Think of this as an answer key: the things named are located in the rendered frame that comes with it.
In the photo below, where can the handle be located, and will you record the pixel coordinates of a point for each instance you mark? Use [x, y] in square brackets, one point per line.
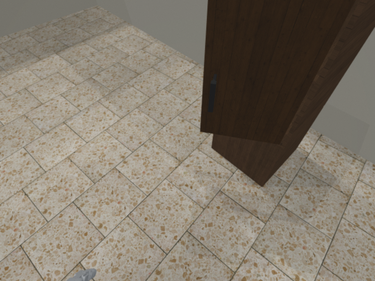
[212, 93]

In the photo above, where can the left robot hand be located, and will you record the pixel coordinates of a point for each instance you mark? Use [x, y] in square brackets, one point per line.
[83, 275]

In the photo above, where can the cupboard door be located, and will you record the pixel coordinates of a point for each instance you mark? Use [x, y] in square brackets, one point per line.
[266, 54]

